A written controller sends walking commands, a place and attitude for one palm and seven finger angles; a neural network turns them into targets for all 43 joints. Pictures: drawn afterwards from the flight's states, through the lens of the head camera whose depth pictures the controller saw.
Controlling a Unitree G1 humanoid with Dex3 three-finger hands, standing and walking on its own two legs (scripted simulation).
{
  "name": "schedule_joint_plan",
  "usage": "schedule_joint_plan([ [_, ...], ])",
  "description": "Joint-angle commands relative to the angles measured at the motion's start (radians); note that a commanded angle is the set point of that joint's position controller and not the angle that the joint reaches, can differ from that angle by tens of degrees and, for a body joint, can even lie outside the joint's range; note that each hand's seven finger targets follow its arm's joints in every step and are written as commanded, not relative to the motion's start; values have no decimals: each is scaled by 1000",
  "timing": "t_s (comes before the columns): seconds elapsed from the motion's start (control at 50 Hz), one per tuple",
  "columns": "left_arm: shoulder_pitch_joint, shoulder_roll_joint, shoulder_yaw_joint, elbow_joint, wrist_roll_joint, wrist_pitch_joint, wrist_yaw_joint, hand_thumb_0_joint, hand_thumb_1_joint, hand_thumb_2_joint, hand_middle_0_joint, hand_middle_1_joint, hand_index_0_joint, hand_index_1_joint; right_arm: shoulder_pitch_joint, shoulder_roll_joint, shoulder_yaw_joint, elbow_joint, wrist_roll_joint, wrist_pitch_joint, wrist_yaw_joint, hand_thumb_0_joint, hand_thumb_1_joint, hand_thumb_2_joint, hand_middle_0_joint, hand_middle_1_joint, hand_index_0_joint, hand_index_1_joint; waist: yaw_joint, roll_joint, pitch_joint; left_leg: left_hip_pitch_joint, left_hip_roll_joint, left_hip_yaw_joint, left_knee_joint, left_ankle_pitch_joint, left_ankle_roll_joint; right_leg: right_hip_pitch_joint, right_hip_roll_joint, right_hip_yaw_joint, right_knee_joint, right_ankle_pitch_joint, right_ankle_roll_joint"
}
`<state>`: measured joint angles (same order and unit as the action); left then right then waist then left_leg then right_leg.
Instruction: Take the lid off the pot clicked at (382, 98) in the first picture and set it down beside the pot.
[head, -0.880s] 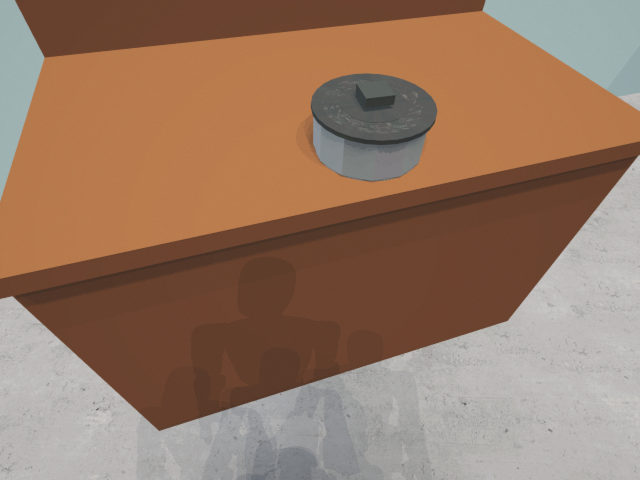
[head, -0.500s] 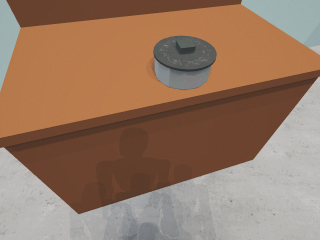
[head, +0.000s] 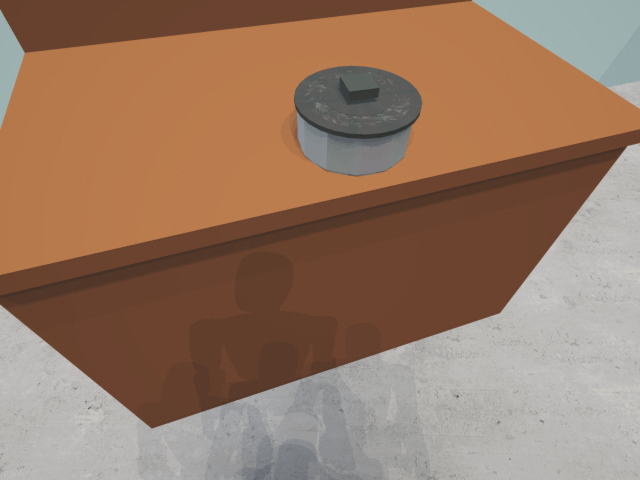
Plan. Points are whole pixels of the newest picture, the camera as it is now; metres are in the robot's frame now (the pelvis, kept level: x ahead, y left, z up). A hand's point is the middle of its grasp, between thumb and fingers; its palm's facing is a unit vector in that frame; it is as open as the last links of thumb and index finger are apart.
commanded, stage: walk to a spot facing it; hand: left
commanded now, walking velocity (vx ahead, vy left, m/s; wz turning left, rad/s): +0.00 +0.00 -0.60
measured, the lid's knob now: (358, 86) +0.66 -0.01 +0.15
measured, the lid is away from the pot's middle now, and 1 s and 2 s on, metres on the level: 0.00 0.00 0.00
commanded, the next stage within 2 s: none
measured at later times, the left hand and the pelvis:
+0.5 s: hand out of the picture +0.08 +0.14 -0.15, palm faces -0.16 -0.95 -0.27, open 7.4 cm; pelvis +0.01 -0.04 +0.01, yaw -16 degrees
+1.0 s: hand (222, 409) +0.24 +0.17 -0.17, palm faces -0.49 -0.84 -0.24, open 7.4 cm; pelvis +0.06 +0.02 +0.00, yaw -34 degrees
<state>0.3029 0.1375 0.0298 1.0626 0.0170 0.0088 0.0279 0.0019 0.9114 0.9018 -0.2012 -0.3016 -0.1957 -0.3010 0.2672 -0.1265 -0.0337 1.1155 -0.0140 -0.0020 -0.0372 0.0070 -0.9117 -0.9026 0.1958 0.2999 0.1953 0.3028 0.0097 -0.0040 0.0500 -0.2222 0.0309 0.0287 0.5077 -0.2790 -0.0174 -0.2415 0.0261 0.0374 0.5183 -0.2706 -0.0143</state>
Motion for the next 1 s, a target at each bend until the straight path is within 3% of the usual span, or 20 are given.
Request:
schedule_joint_plan([
  [0.0, 26, 133, 52, -78, 0, 1, -6, 0, 900, 900, -200, -300, -200, -300, 58, -131, -38, -72, -1, -1, -6, 0, -900, -900, 200, 300, 200, 300, -13, 32, 38, 6, 99, -73, -72, -21, 51, -134, -56, 127, -45, 46, -47],
  [0.08, 26, 130, 64, -115, 2, 4, -19, 0, 900, 900, -200, -300, -200, -300, 20, -179, -59, -127, -4, -3, -6, 0, -900, -900, 200, 300, 200, 300, -4, 85, 3, 20, 169, -115, -98, -70, 81, -185, -8, 105, 71, 65, -37],
  [0.14, 26, 112, 69, -134, 0, 8, -26, 0, 900, 900, -200, -300, -200, -300, -7, -209, -74, -159, -7, -9, -5, 0, -900, -900, 200, 300, 200, 300, 3, 182, -16, 18, 281, -156, -152, 7, 138, -198, 16, 15, 265, -81, -13],
  [0.2, 63, 110, 74, -142, -3, 10, -33, 0, 900, 900, -200, -300, -200, -300, -53, -210, -77, -195, -12, -4, 0, 0, -900, -900, 200, 300, 200, 300, 32, 132, -32, -5, 291, -67, -53, 154, 136, -124, -20, -9, 222, -135, -6],
  [0.22, 109, 120, 80, -134, -1, 6, -33, 0, 900, 900, -200, -300, -200, -300, -94, -212, -77, -209, -10, -1, 0, 0, -900, -900, 200, 300, 200, 300, 72, 67, -7, -63, 235, -10, 78, 141, 90, -68, -28, 47, 73, -14, -16],
  [0.24, 143, 201, 94, -130, 11, -4, -24, 0, 900, 900, -200, -300, -200, -300, -95, -164, -70, -229, -4, 6, 2, 0, -900, -900, 200, 300, 200, 300, 78, -204, -15, -205, 90, 101, 317, -29, 15, 25, -150, 304, -90, 194, -56],
  [0.26, 168, 273, 105, -134, 5, -9, -11, 0, 900, 900, -200, -300, -200, -300, -112, -121, -57, -261, -2, 9, 2, 0, -900, -900, 200, 300, 200, 300, 79, -345, -3, -395, -20, 60, 521, -343, -23, 106, -320, 582, -199, 429, -128],
  [0.28, 175, 255, 105, -136, -7, -8, 1, 0, 900, 900, -200, -300, -200, -300, -125, -157, -59, -255, -4, 20, -4, 0, -900, -900, 200, 300, 200, 300, 75, -290, -18, -396, -2, -70, 613, -308, -17, 110, -290, 589, -214, 454, -108],
  [0.34, 44, 207, 92, -184, -10, -7, 1, 0, 900, 900, -200, -300, -200, -300, -116, -163, -60, -244, -5, 17, 2, 0, -900, -900, 200, 300, 200, 300, 13, -119, -36, -383, 29, -92, 647, -172, -24, 112, -207, 457, -146, 446, -153],
  [0.4, 55, 220, 95, -204, -10, -12, -1, 0, 900, 900, -200, -300, -200, -300, -131, -157, -55, -253, -2, 20, 4, 0, -900, -900, 200, 300, 200, 300, 21, -46, -126, -352, 16, -81, 592, -120, -39, 199, -175, 409, -130, 502, -158],
  [0.62, 80, 243, 98, -245, 0, -4, 3, 0, 900, 900, -200, -300, -200, -300, -266, -174, -45, -350, 10, 16, -2, 0, -900, -900, 200, 300, 200, 300, 54, -91, -112, -336, -26, -107, 451, -135, -50, 237, -159, 524, -110, 671, -190],
  [0.72, 21, 271, 102, -279, 6, 2, 5, 0, 900, 900, -200, -300, -200, -300, -254, -169, -45, -384, 18, 6, -1, 0, -900, -900, 200, 300, 200, 300, 43, -109, -106, -234, -53, -114, 303, -159, -34, 178, -150, 570, -97, 675, -190],
  [0.76, -16, 277, 102, -292, 6, 5, 3, 0, 900, 900, -200, -300, -200, -300, -206, -172, -48, -384, 22, 2, -3, 0, -900, -900, 200, 300, 200, 300, 17, -114, -114, -148, -61, -119, 181, -126, -25, 129, -132, 577, -78, 661, -166],
  [0.8, -55, 279, 98, -307, 0, 8, 0, 0, 900, 900, -200, -300, -200, -300, -108, -183, -52, -361, 25, -4, -4, 0, -900, -900, 200, 300, 200, 300, -28, -78, -143, 71, -52, -123, -47, 32, -17, 7, -69, 527, -9, 514, -104],
  [0.82, -52, 250, 92, -322, -5, 10, -4, 0, 900, 900, -200, -300, -200, -300, -60, -223, -58, -354, 19, -10, -6, 0, -900, -900, 200, 300, 200, 300, -46, 6, -172, 248, 49, -202, -140, 90, 15, -140, 22, 440, 74, 270, -60],
  [0.84, -23, 206, 86, -332, -12, 6, -16, 0, 900, 900, -200, -300, -200, -300, -60, -303, -70, -372, 7, -14, -4, 0, -900, -900, 200, 300, 200, 300, -30, 265, -174, 347, 308, -482, -225, 209, 96, -339, 155, 263, 261, -230, 7],
  [0.86, -25, 228, 90, -320, 5, 2, -18, 0, 900, 900, -200, -300, -200, -300, -51, -311, -63, -384, 0, -2, 3, 0, -900, -900, 200, 300, 200, 300, -23, 247, -115, 235, 415, -534, -206, 318, 170, -356, 95, 125, 469, -325, 47],
  [0.88, -23, 241, 91, -320, 13, 2, -24, 0, 900, 900, -200, -300, -200, -300, -78, -276, -50, -396, -9, 2, 7, 0, -900, -900, 200, 300, 200, 300, -7, 156, -63, 139, 390, -477, -203, 379, 206, -354, 49, 101, 589, -295, 64],
  [0.94, -23, 228, 89, -277, 14, 21, -41, 0, 900, 900, -200, -300, -200, -300, -87, -208, -17, -381, -11, -14, 2, 0, -900, -900, 200, 300, 200, 300, 19, 150, -56, 66, 245, -239, -183, 488, 143, -334, 14, 76, 736, -150, 70],
  [0.98, -32, 209, 80, -272, 10, 31, -51, 0, 900, 900, -200, -300, -200, -300, -52, -212, -14, -363, -9, -21, -1, 0, -900, -900, 200, 300, 200, 300, 15, 135, -85, 112, 211, -144, -175, 541, 128, -350, -2, 47, 768, -98, 79],
])
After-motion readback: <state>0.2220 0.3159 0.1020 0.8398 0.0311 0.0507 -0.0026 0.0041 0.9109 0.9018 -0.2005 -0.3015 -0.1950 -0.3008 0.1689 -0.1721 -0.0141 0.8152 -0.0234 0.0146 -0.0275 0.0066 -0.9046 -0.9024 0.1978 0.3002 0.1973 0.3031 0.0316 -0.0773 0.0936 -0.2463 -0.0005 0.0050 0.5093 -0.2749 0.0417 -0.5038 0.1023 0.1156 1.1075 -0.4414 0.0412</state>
